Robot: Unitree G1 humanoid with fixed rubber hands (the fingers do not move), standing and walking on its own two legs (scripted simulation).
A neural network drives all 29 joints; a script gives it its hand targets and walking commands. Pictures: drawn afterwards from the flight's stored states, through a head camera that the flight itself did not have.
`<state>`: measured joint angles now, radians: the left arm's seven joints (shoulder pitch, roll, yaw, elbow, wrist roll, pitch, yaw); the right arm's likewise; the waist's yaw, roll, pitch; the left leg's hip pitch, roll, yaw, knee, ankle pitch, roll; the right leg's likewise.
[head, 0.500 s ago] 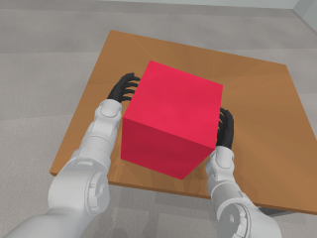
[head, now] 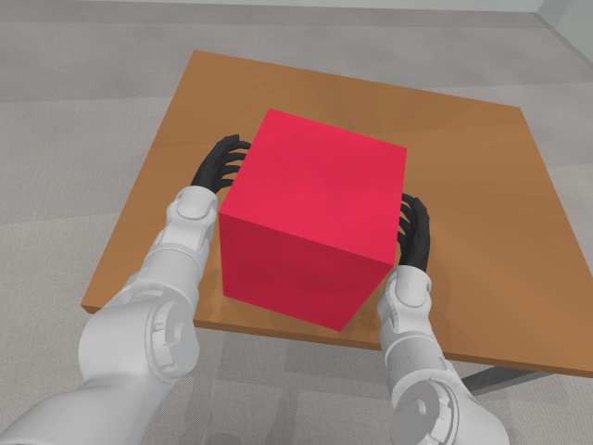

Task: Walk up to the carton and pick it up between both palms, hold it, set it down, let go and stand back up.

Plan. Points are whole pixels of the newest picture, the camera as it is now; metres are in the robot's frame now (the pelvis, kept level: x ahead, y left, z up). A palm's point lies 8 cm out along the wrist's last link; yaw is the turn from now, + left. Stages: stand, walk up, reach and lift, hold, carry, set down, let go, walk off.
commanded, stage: set down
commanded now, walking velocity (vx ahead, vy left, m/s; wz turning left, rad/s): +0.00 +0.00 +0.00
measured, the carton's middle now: (307, 228) +0.44 -0.05 -0.02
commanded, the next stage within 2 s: none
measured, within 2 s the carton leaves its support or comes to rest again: neither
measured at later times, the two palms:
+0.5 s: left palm (207, 185) +0.46 +0.10 +0.05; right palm (408, 257) +0.35 -0.18 +0.04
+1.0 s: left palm (207, 187) +0.46 +0.10 +0.05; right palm (408, 257) +0.36 -0.18 +0.03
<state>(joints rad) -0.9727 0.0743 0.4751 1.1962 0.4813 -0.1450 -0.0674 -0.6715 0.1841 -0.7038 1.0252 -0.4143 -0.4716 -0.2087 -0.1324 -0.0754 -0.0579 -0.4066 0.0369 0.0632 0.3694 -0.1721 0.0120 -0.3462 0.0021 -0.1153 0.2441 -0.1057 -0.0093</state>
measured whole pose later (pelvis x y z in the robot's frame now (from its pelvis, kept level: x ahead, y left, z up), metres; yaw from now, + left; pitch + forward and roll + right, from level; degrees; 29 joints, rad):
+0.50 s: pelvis +0.00 +0.02 +0.00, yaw -1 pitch +12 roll -2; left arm -0.98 0.06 0.54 1.22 0.52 -0.20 -0.06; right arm -0.68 0.19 -0.77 1.01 -0.45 -0.47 -0.17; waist -0.14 -0.08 -0.05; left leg -0.42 0.03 0.08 0.42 -0.21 0.03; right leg -0.36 -0.01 -0.09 0.29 -0.13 0.01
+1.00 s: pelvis +0.00 +0.01 -0.01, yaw -1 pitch +12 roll -2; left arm -1.01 0.08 0.60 1.28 0.53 -0.24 -0.08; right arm -0.71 0.20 -0.78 1.02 -0.46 -0.48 -0.17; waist -0.13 -0.07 -0.05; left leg -0.45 0.04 0.07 0.45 -0.22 0.02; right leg -0.41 0.00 -0.10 0.34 -0.15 0.00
